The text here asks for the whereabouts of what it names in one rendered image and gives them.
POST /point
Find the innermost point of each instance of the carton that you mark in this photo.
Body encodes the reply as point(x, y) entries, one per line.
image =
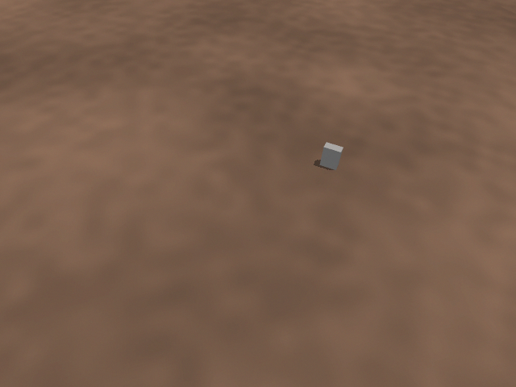
point(331, 155)

